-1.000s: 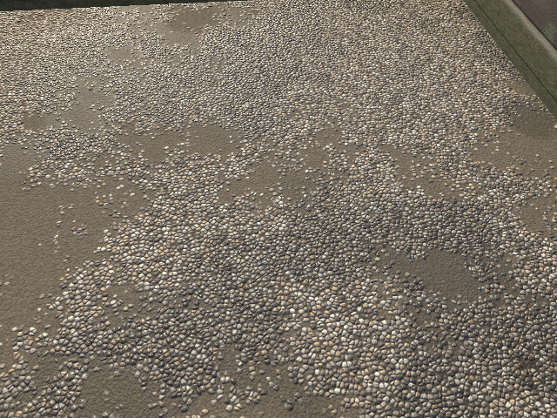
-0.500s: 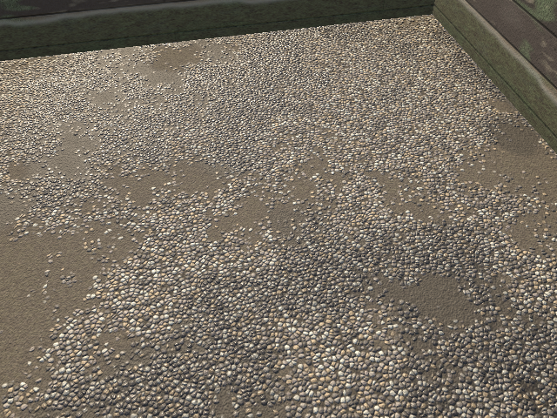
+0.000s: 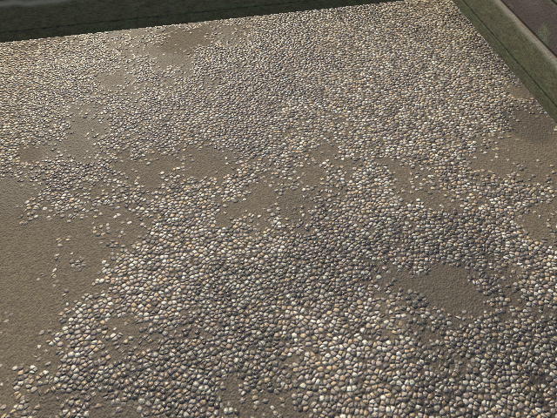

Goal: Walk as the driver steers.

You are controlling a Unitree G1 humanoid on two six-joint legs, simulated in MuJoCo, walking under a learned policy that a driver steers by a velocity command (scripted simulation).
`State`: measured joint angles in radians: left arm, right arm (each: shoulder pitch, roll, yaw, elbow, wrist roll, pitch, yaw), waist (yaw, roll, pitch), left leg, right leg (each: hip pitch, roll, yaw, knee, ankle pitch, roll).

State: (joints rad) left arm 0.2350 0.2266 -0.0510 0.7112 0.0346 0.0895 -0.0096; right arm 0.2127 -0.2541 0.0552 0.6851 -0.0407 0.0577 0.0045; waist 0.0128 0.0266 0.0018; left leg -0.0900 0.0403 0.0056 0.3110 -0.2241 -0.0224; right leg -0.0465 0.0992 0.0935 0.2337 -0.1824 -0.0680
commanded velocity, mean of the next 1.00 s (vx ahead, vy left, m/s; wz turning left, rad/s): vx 0.00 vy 0.00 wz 0.00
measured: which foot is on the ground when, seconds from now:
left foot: down 0.00-1.00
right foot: down 0.00-1.00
